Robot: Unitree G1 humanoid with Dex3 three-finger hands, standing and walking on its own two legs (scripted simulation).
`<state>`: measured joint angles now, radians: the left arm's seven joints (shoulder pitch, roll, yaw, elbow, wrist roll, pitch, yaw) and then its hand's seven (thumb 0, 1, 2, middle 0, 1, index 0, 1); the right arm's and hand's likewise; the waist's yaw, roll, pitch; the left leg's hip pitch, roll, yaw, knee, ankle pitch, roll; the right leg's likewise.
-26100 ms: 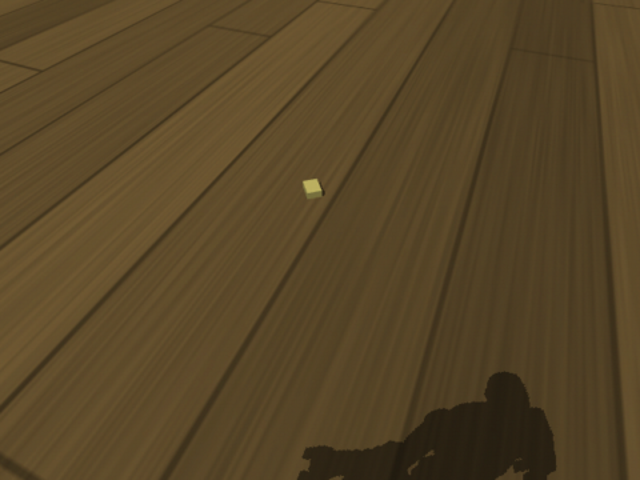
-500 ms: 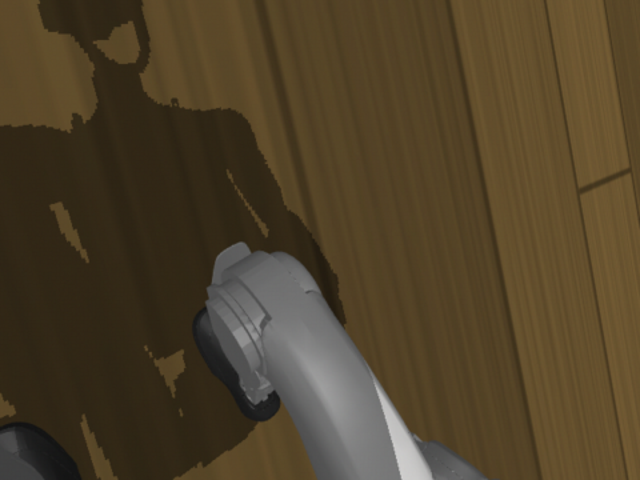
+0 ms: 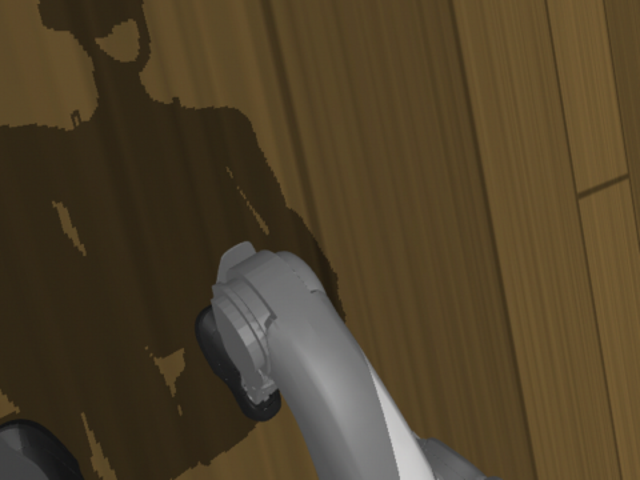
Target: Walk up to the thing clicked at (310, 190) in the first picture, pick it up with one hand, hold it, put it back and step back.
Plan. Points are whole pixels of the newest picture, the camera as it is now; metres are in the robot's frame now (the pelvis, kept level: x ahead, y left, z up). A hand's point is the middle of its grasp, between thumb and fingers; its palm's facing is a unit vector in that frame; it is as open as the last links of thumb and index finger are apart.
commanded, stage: close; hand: left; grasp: from above
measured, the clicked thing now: out of the picture +0.49 +0.37 -0.31
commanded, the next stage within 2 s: none
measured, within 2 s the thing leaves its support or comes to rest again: neither
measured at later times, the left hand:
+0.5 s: hand out of the picture +0.48 +0.36 -0.26, palm faces -0.28 -0.33 -0.90, open 13.1 cm
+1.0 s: hand out of the picture +0.48 +0.36 -0.26, palm faces -0.28 -0.32 -0.90, open 11.9 cm
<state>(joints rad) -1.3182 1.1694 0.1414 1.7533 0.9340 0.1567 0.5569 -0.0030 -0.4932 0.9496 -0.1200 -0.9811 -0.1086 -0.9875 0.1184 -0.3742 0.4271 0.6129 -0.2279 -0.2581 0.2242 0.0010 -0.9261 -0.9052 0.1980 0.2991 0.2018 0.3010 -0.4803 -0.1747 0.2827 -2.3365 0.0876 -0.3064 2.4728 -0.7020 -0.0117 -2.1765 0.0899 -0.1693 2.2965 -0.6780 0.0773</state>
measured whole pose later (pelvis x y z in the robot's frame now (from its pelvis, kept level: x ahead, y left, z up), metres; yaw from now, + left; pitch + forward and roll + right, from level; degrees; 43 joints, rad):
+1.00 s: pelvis +0.00 +0.00 +0.00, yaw +0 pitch +30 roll -15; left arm -1.32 1.17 0.14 1.75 0.91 0.18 0.57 0.00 -0.14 0.67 -0.36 -0.78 -0.38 -0.76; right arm 0.11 -0.37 0.43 0.62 -0.22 -0.25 0.22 0.00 -0.92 -0.90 0.20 0.30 0.20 0.30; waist -0.48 -0.17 0.28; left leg -2.34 0.09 -0.31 2.47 -0.71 -0.01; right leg -2.18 0.09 -0.17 2.30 -0.68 0.08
